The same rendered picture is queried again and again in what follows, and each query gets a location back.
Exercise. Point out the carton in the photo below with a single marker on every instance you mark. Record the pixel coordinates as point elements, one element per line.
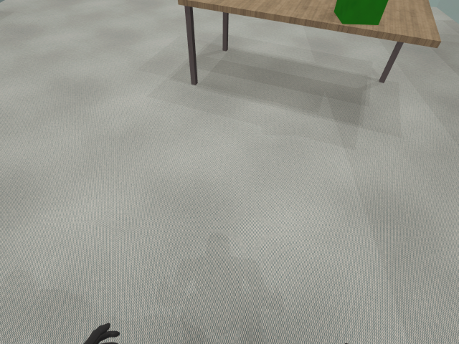
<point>367,12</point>

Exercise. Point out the robot left hand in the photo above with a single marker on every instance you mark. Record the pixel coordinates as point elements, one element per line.
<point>100,334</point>

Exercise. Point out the table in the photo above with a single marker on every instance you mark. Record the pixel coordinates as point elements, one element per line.
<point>403,21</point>

